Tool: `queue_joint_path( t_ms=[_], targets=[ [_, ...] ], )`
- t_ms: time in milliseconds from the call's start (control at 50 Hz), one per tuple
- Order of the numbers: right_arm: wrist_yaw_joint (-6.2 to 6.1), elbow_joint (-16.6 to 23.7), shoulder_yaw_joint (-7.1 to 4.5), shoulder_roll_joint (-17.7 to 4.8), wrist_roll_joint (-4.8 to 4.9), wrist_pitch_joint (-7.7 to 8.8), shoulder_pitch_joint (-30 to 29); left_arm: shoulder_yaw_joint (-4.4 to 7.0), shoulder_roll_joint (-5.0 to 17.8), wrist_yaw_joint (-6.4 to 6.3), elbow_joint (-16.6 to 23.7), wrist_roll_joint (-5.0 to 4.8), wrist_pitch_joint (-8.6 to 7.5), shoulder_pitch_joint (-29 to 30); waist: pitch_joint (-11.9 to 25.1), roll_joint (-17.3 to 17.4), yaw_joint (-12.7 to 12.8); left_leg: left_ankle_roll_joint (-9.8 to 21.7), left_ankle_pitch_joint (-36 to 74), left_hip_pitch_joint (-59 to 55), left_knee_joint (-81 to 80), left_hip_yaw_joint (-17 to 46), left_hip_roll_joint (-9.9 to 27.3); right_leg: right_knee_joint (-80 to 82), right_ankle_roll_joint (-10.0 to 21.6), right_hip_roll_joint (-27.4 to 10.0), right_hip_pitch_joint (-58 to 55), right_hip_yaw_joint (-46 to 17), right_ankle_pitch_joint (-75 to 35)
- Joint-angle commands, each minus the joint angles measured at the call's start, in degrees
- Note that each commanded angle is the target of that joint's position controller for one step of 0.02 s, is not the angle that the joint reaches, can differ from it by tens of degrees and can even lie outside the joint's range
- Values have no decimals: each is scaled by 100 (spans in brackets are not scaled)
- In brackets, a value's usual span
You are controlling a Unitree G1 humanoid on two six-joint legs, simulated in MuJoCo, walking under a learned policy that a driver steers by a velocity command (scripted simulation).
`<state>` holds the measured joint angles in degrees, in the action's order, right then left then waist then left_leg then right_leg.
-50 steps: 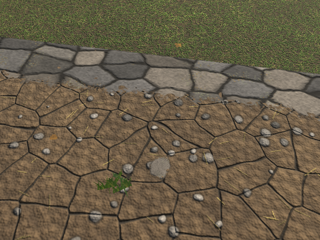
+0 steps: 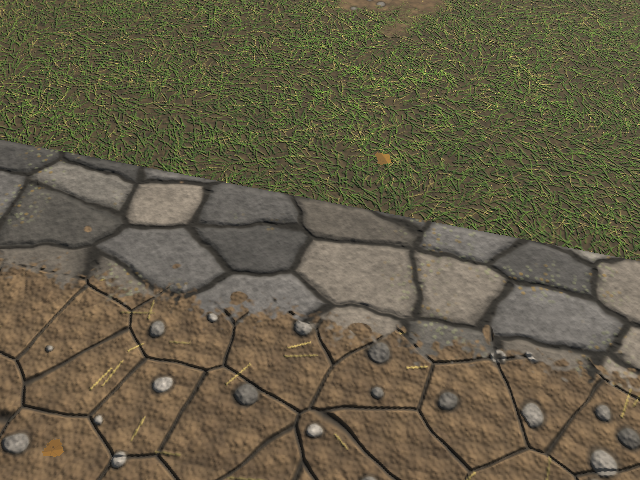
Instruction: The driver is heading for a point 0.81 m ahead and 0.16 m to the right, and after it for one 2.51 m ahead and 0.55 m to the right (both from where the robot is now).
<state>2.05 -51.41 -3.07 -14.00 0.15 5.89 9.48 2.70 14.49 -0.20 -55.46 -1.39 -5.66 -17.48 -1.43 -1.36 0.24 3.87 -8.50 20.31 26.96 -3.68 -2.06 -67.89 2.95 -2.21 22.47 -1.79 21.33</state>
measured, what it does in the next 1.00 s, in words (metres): walks ahead: right foot, then left foot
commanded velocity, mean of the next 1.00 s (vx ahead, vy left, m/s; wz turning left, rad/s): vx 0.50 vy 0.00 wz -0.01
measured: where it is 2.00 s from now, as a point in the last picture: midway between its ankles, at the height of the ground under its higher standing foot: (339, 309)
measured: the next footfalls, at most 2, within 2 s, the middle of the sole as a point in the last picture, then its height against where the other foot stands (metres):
right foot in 0.44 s outside the picture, level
left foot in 1.00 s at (283, 361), level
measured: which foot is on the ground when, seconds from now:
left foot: down 0.00-0.46, up 0.48-0.98, down 1.00-1.00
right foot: up 0.00-0.42, down 0.44-1.00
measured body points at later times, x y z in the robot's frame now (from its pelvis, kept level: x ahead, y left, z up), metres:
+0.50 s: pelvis +0.27 -0.06 -0.01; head +0.31 -0.07 +0.44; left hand +0.46 +0.19 -0.11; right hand +0.25 -0.32 -0.16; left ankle +0.09 +0.08 -0.67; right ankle +0.38 -0.15 -0.74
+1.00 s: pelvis +0.56 -0.02 -0.01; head +0.57 -0.02 +0.44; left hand +0.48 +0.20 -0.16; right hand +0.73 -0.25 -0.12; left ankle +0.70 +0.09 -0.73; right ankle +0.38 -0.15 -0.73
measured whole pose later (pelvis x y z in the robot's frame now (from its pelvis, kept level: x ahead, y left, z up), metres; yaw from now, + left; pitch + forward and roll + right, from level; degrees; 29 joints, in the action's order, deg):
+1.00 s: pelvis +0.56 -0.02 -0.01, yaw +0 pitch +2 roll -2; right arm 2.6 -50.4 -1.3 -11.9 -3.5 2.9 4.0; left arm 1.3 10.0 4.3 -59.9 4.3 -5.8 -27.1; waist 0.3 1.1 3.8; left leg 5.1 -1.1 28.8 29.1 -1.4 2.8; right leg -11.9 0.0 0.1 -9.0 2.5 22.3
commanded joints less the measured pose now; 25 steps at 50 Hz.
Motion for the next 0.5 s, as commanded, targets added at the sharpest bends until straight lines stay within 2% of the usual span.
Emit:
queue_joint_path(
  t_ms=[20, 40, 100, 140, 220, 320, 360, 380, 400, 420, 440, 460, 480, 500],
  targets=[
    [16, 135, -66, -415, -72, 81, 205, 158, 400, -48, 334, 28, 11, -149, 433, 539, 62, 939, 680, -1166, -1669, 1801, 1515, 71, 22, -627, 1089, -270, -610],
    [3, 69, -78, -472, -53, 94, 305, 155, 317, -56, 327, 33, 66, -182, 354, 536, 101, 985, 830, -1028, -1779, 1620, 1476, 222, -14, -653, 1082, -219, -661],
    [-106, -65, -136, -724, -44, 88, 584, 188, 358, -83, 538, 96, 132, 382, 72, 399, 37, 1029, 1149, -1055, -1995, 1331, 1478, 954, -180, -716, 1655, -168, -1319],
    [-172, -136, -131, -739, -29, 42, 775, 190, 327, -68, 665, 118, 121, 779, 3, 386, -61, 944, 1250, -1229, -2031, 1154, 1417, 1579, -245, -692, 1901, -132, -1902],
    [-224, -265, -120, -782, 26, -2, 1109, 128, 199, 11, 866, 85, 71, 1539, -150, 440, -301, 749, 1123, -1406, -2073, 785, 1245, 2853, -237, -472, 1697, 82, -2761],
    [-245, -519, -155, -844, 65, -114, 1552, 67, 214, 170, 1158, 20, 8, 2289, -390, 463, -518, 743, 1165, -2273, -1753, 810, 1569, 3606, -133, -310, 1866, 156, -2411],
    [-272, -561, -193, -904, 83, -165, 1524, 76, 294, 239, 1231, 9, -33, 2303, -358, 537, -415, 672, 1553, -2555, -1489, 848, 1727, 3785, 9, -244, 1711, 175, -2010],
    [-281, -553, -211, -944, 87, -186, 1444, 106, 378, 257, 1206, 7, -49, 2131, -250, 598, -287, 612, 1998, -2609, -1296, 830, 1748, 3866, 90, -156, 1376, 236, -1820],
    [-286, -522, -228, -1002, 91, -206, 1306, 171, 512, 255, 1120, 17, -62, 1766, -13, 685, -58, 539, 2896, -2583, -905, 753, 1692, 3924, 189, 24, 745, 384, -1694],
    [-284, -487, -208, -955, 90, -234, 1165, 290, 708, 232, 877, 37, -64, 987, 437, 649, 354, 412, 3679, -2391, -36, 546, 1443, 4039, 336, 225, -340, 543, -1779],
    [-280, -390, -132, -787, 36, -234, 1120, 427, 1053, 183, 579, 81, -60, -107, 1188, 412, 763, 223, 3124, -1477, 1368, 324, 1133, 3835, 617, -203, -2067, 71, -1957],
    [-220, -317, 62, -156, -4, -131, 1759, 573, 1634, 152, 420, 174, -27, -896, 2112, -896, 644, -219, 635, 932, 3746, 56, 200, 4066, 1514, -1725, -4467, -2446, -1227],
    [-181, -403, 70, -216, 55, 23, 1722, 437, 1258, 165, 397, 127, -11, -928, 2490, -1239, 654, -195, -2363, 1801, 4714, 897, -97, 4955, 1714, -2111, -4739, -4024, -797],
    [-154, -254, -77, -749, 216, 116, 1197, 327, 935, 161, 466, 85, -22, -436, 1642, -911, 596, -71, -2139, 2315, 5108, 1052, 284, 5042, 1383, -1899, -4047, -3276, -578]
  ],
)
